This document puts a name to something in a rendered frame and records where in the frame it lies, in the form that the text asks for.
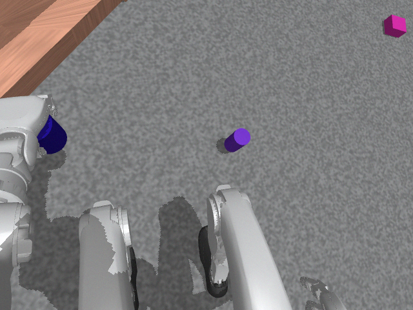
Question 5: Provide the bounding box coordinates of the left robot hand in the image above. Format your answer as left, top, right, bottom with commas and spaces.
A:
0, 94, 58, 158

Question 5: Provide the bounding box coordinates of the right robot foot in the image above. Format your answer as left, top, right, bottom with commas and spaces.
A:
198, 226, 228, 298

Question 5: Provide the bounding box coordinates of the left robot arm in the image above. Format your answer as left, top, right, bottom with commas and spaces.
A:
0, 127, 38, 310

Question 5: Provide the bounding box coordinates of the right robot hand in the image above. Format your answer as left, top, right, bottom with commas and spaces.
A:
300, 276, 347, 310

